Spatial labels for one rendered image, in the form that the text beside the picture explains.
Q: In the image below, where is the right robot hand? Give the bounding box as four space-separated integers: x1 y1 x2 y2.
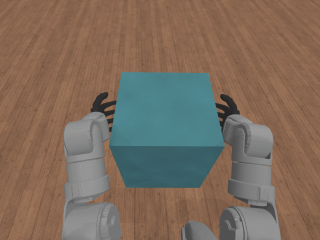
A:
215 94 240 134

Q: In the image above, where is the carton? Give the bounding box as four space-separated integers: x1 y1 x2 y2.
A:
109 72 225 188

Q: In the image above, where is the robot right thigh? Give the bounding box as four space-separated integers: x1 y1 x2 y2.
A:
181 221 218 240

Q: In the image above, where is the robot right upper arm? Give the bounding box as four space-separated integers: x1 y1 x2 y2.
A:
219 206 281 240

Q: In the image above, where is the left robot hand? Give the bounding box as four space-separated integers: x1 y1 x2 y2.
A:
90 92 117 132

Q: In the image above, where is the right robot forearm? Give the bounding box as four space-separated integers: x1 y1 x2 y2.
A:
222 114 281 240

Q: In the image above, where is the left robot forearm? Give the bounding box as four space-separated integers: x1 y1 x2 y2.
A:
62 111 111 240

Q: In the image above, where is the robot left upper arm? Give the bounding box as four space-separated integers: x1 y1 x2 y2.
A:
62 202 122 240

